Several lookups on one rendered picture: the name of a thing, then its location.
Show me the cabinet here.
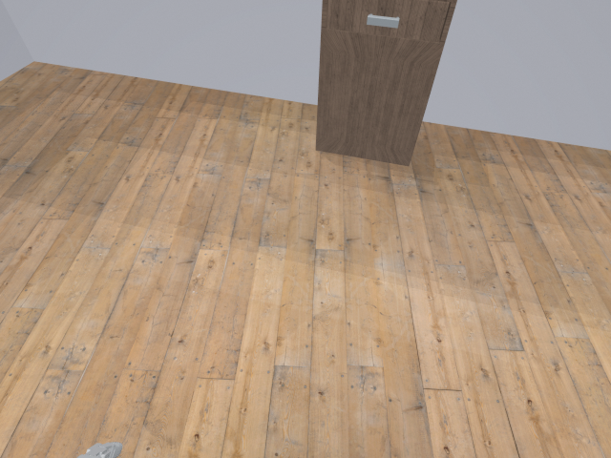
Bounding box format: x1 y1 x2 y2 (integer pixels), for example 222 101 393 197
316 0 457 166

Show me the handle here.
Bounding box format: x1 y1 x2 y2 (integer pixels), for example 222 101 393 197
367 14 400 29

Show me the drawer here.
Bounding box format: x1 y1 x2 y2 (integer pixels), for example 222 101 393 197
327 0 450 42

